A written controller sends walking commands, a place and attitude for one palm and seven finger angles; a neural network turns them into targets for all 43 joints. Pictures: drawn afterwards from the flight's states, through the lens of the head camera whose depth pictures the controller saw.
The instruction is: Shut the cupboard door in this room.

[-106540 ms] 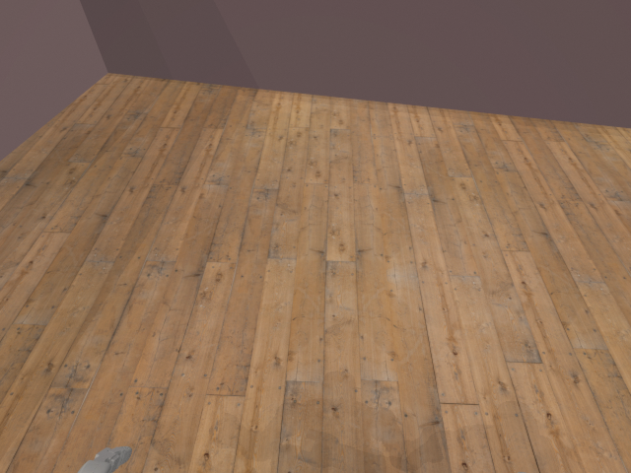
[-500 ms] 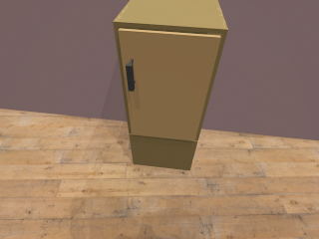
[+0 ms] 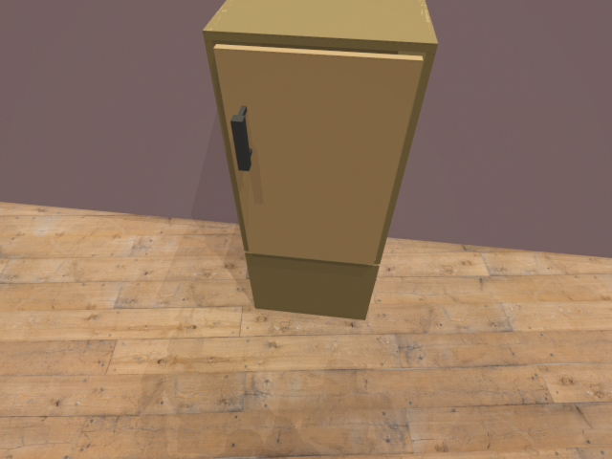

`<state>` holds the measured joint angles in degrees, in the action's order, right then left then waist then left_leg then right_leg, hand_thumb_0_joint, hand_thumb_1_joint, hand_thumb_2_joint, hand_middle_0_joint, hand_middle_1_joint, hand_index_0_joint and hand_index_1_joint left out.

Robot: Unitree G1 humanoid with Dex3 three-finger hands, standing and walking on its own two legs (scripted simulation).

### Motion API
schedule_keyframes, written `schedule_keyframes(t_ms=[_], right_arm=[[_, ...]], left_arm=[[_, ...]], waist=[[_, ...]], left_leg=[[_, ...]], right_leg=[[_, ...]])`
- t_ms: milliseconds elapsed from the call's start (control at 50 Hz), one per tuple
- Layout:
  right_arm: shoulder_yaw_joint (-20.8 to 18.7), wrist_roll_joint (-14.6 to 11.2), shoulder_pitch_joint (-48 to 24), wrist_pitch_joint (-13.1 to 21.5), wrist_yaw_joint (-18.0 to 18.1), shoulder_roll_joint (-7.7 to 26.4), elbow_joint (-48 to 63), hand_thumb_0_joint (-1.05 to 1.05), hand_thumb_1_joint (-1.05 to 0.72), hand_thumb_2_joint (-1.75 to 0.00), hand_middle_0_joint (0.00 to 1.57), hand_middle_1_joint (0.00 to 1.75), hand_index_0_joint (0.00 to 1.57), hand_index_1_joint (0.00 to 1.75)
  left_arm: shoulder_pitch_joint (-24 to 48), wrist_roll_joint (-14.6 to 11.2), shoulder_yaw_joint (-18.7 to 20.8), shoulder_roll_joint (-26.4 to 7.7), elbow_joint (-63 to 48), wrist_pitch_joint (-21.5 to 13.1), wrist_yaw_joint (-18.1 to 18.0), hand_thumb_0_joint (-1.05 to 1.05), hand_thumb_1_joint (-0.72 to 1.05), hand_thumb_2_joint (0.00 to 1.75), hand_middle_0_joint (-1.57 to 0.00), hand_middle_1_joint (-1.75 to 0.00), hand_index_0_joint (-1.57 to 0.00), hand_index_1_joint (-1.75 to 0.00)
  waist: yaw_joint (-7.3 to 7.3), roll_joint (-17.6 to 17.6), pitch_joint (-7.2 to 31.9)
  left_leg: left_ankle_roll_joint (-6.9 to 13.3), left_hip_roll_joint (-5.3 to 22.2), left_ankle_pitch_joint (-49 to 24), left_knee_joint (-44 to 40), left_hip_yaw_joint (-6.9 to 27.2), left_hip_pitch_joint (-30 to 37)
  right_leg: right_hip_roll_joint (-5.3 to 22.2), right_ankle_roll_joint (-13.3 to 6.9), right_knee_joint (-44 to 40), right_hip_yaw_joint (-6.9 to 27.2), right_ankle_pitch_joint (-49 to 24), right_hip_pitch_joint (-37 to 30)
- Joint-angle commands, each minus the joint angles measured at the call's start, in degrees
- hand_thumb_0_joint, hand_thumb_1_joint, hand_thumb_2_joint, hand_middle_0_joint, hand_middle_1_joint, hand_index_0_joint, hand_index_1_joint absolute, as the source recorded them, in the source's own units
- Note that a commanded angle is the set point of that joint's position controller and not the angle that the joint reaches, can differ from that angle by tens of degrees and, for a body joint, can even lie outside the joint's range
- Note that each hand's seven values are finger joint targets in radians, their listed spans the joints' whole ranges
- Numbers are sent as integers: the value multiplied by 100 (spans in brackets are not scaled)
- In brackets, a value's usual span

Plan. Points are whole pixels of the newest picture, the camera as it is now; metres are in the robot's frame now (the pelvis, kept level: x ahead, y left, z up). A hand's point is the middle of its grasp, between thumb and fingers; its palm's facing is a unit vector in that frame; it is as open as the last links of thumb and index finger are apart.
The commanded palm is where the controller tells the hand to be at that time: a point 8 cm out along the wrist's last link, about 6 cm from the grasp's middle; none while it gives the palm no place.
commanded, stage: look to check the result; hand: left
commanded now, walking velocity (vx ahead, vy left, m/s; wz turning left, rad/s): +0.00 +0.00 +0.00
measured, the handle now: (243, 138) +0.70 +0.17 +0.03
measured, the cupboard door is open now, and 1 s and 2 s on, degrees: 0 0 0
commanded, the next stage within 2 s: stand and wait in 0.18 s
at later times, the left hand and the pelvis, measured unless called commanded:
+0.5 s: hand out of the picture -0.01 +0.14 -0.18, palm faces +0.04 -0.99 -0.16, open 7.3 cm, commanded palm none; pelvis +0.02 -0.01 +0.00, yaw +0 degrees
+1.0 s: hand out of the picture -0.01 +0.15 -0.18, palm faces +0.04 -0.98 -0.18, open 7.3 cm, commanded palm none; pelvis +0.02 -0.01 +0.00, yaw +0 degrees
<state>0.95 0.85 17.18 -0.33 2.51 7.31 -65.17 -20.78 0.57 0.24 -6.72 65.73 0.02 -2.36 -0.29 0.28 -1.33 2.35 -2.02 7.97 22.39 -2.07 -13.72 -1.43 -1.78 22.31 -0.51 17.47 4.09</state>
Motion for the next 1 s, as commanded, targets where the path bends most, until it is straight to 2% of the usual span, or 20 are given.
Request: schedule_keyframes(t_ms=[0, 200, 260, 340, 420, 480, 600, 740, 760, 880, 980], right_arm=[[-116, -7, 304, 68, 24, 557, 85, 0, -90, -90, 20, 30, 20, 30], [-100, -8, 170, 85, 24, 596, 73, 0, -90, -90, 20, 30, 20, 30], [-104, -11, 140, 99, 32, 626, 90, 0, -90, -90, 20, 30, 20, 30], [-105, -22, 108, 98, 39, 672, 90, 0, -90, -90, 20, 30, 20, 30], [-99, -3, 107, 89, 41, 646, 73, 0, -90, -90, 20, 30, 20, 30], [-95, -3, 92, 108, 48, 675, 81, 0, -90, -90, 20, 30, 20, 30], [-100, -5, 87, 95, 46, 717, 82, 0, -90, -90, 20, 30, 20, 30], [-109, -25, 67, 93, 47, 759, 85, 0, -90, -90, 20, 30, 20, 30], [-105, -15, 69, 93, 46, 728, 83, 0, -90, -90, 20, 30, 20, 30], [-88, -10, 83, 82, 47, 717, 64, 0, -90, -90, 20, 30, 20, 30], [-89, -10, 85, 76, 45, 721, 61, 0, -90, -90, 20, 30, 20, 30]], left_arm=[[-542, -5, 73, -473, -14, -52, -26, 0, 90, 90, -20, -30, -20, -30], [-519, -4, 69, -519, -34, -70, -32, 0, 90, 90, -20, -30, -20, -30], [-508, 0, 81, -555, -41, -80, -41, 0, 90, 90, -20, -30, -20, -30], [-509, 3, 89, -591, -59, -82, -46, 0, 90, 90, -20, -30, -20, -30], [-462, -6, 86, -545, -55, -71, -43, 0, 90, 90, -20, -30, -20, -30], [-431, -5, 99, -582, -72, -71, -43, 0, 90, 90, -20, -30, -20, -30], [-393, -9, 100, -611, -82, -70, -42, 0, 90, 90, -20, -30, -20, -30], [-434, -6, 116, -694, -114, -80, -50, 0, 90, 90, -20, -30, -20, -30], [-416, -7, 109, -673, -105, -73, -49, 0, 90, 90, -20, -30, -20, -30], [-414, -12, 93, -644, -96, -60, -42, 0, 90, 90, -20, -30, -20, -30], [-400, -11, 86, -655, -74, -60, -33, 0, 90, 90, -20, -30, -20, -30]], waist=[[-1, -189, -400], [9, -85, -342], [12, -112, -217], [30, -136, -268], [15, -106, -321], [25, -52, -259], [15, -148, -323], [37, -298, -258], [26, -190, -288], [25, -94, -386], [21, -147, -433]], left_leg=[[59, 699, -510, -289, 792, 503], [45, 691, -798, -209, 719, 580], [53, 704, -1029, -115, 692, 658], [46, 701, -1085, -90, 672, 654], [30, 693, -997, -123, 676, 629], [41, 707, -1175, -102, 669, 681], [30, 708, -1070, -130, 666, 662], [37, 715, -1117, -73, 613, 738], [27, 710, -1124, -79, 597, 715], [28, 716, -1001, -147, 651, 685], [23, 719, -926, -165, 659, 675]], right_leg=[[653, -109, -584, 536, -610, 809], [697, -76, -619, 552, -978, 658], [711, -56, -592, 543, -1343, 539], [708, -40, -600, 528, -1512, 502], [706, -52, -621, 530, -1388, 478], [720, -55, -589, 521, -1568, 401], [708, -60, -617, 527, -1532, 386], [716, -30, -616, 522, -1812, 331], [732, -29, -607, 515, -1831, 329], [707, -58, -663, 557, -1482, 382], [699, -56, -703, 554, -1375, 417]])
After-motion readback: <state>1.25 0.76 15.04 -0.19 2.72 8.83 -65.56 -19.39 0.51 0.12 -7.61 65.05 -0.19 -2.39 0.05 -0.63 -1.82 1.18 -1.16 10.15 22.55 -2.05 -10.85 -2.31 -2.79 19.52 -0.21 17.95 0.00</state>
